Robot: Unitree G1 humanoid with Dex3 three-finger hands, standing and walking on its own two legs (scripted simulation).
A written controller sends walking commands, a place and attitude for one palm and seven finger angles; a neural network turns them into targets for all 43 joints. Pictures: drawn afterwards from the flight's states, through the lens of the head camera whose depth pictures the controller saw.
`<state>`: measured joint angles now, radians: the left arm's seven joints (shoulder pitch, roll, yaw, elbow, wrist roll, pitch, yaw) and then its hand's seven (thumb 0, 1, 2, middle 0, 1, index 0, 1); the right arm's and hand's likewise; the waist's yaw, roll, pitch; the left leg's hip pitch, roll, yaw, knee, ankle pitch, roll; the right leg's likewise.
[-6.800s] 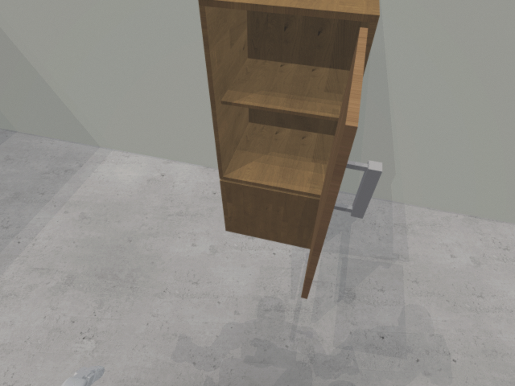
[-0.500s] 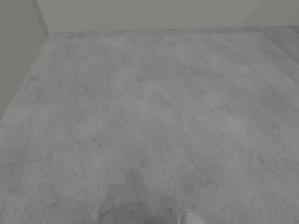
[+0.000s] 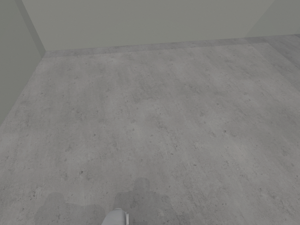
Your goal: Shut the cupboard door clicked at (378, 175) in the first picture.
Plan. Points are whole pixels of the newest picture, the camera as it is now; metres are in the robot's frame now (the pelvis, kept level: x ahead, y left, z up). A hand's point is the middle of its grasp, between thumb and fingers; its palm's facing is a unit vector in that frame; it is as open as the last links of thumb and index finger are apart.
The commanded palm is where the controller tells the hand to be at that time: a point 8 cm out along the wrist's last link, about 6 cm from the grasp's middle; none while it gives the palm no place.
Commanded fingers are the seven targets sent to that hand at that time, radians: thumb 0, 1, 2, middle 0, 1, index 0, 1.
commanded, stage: walk around to get in front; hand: left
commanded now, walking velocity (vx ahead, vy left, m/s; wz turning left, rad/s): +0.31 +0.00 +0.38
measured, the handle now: out of the picture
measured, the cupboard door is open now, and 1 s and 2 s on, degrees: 89 89 89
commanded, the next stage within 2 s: walk to a spot facing it in 0.02 s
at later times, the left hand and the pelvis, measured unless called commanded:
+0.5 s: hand (76, 217) +0.19 +0.26 -0.18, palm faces +0.31 -0.93 -0.20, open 7.4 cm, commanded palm none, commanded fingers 0.00 0.90 0.90 -0.20 -0.30 -0.20 -0.30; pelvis +0.16 +0.06 -0.01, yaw +13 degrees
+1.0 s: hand (91, 204) +0.21 +0.21 -0.14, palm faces +0.48 -0.82 -0.31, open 7.4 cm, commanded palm none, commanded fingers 0.00 0.90 0.90 -0.20 -0.30 -0.20 -0.30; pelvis +0.21 -0.02 +0.00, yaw +31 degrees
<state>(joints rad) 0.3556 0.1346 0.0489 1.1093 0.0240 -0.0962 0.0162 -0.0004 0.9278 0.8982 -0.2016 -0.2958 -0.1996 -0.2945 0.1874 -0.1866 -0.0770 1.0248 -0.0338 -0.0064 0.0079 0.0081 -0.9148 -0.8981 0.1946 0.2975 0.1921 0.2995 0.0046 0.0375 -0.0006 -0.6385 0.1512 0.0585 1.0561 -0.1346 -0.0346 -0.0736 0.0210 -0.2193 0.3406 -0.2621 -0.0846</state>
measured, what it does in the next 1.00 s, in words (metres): walks ahead, turning left: left foot, then right foot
